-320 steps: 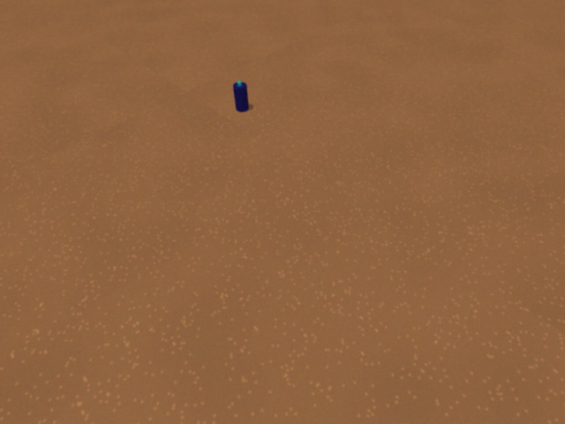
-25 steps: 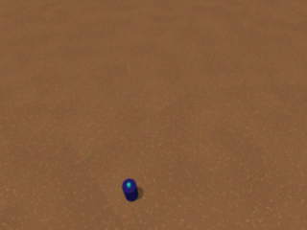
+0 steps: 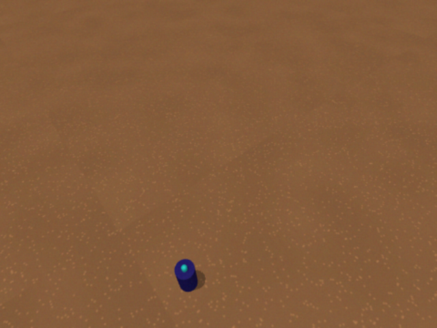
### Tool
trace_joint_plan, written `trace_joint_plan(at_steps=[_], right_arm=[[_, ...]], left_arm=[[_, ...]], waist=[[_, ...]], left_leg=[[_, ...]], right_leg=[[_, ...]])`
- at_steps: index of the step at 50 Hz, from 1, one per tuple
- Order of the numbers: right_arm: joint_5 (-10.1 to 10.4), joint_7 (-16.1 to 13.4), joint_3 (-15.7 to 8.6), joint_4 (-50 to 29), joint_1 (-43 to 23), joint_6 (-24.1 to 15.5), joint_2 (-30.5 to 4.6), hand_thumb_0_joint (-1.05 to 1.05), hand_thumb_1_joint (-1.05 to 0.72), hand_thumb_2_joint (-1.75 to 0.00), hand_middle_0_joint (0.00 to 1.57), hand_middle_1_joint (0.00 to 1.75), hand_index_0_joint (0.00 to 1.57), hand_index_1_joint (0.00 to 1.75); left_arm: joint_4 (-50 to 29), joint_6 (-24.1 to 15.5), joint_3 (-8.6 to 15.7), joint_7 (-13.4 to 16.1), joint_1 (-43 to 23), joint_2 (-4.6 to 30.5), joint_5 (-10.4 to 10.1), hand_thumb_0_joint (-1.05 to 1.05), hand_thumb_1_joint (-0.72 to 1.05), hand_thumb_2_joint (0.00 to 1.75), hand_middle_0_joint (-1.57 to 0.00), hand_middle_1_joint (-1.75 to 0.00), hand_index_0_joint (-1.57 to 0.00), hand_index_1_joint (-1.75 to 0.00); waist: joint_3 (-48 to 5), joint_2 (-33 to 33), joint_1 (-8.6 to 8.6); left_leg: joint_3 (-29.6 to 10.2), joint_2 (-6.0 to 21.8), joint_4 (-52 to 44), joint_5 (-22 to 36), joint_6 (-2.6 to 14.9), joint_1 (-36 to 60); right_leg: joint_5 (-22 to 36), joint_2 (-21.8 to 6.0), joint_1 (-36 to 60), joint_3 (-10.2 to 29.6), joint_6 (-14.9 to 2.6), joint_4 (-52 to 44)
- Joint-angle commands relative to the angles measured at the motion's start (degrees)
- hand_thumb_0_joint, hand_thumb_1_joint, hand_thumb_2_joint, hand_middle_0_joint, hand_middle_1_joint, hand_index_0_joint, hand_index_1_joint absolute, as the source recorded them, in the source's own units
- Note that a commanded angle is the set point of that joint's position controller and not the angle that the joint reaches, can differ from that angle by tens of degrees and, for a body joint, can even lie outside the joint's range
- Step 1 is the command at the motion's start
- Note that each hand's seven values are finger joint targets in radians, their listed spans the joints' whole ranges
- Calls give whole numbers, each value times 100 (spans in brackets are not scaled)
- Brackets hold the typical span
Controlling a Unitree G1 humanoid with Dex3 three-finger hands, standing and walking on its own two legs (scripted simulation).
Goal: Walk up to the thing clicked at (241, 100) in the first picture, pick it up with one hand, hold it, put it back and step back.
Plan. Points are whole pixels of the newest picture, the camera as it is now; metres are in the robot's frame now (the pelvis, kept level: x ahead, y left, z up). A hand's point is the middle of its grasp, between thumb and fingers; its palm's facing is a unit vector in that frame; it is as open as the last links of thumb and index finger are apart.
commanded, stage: stand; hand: left
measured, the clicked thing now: (186, 274) +0.45 +0.18 -0.69
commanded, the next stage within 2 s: go down in 1.92 s
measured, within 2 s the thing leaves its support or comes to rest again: neither
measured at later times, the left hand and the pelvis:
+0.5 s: hand out of the picture +0.08 +0.25 -0.16, palm faces -0.02 -0.94 -0.34, open 7.4 cm; pelvis +0.00 -0.01 +0.00, yaw +0 degrees
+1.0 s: hand out of the picture +0.08 +0.25 -0.16, palm faces -0.02 -0.94 -0.34, open 7.4 cm; pelvis +0.01 -0.01 +0.00, yaw +0 degrees
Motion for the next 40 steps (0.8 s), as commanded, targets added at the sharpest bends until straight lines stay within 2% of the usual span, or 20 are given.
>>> trace_joint_plan(at_steps=[1,5,8,11,14,18,24,29,36,40], right_arm=[[4,-78,-209,-358,-311,-75,-1208,0,-90,-90,20,30,20,30],[-3,-75,-215,-357,-328,-73,-1246,0,-90,-90,20,30,20,30],[-1,-79,-204,-367,-286,-82,-1235,0,-90,-90,20,30,20,30],[8,-85,-202,-367,-305,-84,-1247,0,-90,-90,20,30,20,30],[8,-84,-196,-374,-296,-72,-1243,0,-90,-90,20,30,20,30],[1,-83,-190,-365,-243,-73,-1231,0,-90,-90,20,30,20,30],[9,-80,-192,-366,-225,-62,-1252,0,-90,-90,20,30,20,30],[-3,-90,-186,-371,-173,-78,-1248,0,-90,-90,20,30,20,30],[11,-87,-170,-383,-154,-59,-1222,0,-90,-90,20,30,20,30],[0,-93,-166,-384,-131,-73,-1243,0,-90,-90,20,30,20,30]], left_arm=[[-361,-110,229,99,-313,1261,22,0,90,90,-20,-30,-20,-30],[-372,-111,221,81,-238,1235,17,0,90,90,-20,-30,-20,-30],[-406,-118,230,84,-233,1253,27,0,90,90,-20,-30,-20,-30],[-409,-118,228,92,-256,1248,15,0,90,90,-20,-30,-20,-30],[-402,-106,221,88,-229,1234,28,0,90,90,-20,-30,-20,-30],[-415,-99,231,87,-250,1255,9,0,90,90,-20,-30,-20,-30],[-405,-88,239,77,-174,1260,36,0,90,90,-20,-30,-20,-30],[-430,-106,247,82,-173,1263,14,0,90,90,-20,-30,-20,-30],[-419,-97,248,84,-171,1270,12,0,90,90,-20,-30,-20,-30],[-424,-89,255,81,-141,1264,13,0,90,90,-20,-30,-20,-30]], waist=[[-351,-78,-40],[-336,42,-9],[-409,-35,-4],[-420,-39,-8],[-360,-35,-8],[-311,-32,-18],[-234,-20,-7],[-379,-45,9],[-284,-50,1],[-348,-4,12]], left_leg=[[-551,659,-358,643,115,77],[-530,646,-356,555,99,89],[-507,673,-321,765,124,109],[-525,680,-329,854,112,169],[-526,668,-361,623,122,111],[-516,650,-386,621,89,126],[-561,638,-434,140,110,52],[-533,657,-332,755,123,167],[-541,623,-367,524,106,87],[-530,651,-345,748,114,168]], right_leg=[[362,-514,39,441,-212,-354],[322,-521,20,473,-231,-393],[582,-550,140,486,-237,-381],[582,-532,133,461,-228,-350],[424,-525,122,446,-228,-403],[359,-522,81,461,-242,-401],[116,-503,12,463,-251,-428],[525,-540,141,479,-247,-383],[331,-521,120,444,-234,-424],[519,-545,183,455,-255,-385]])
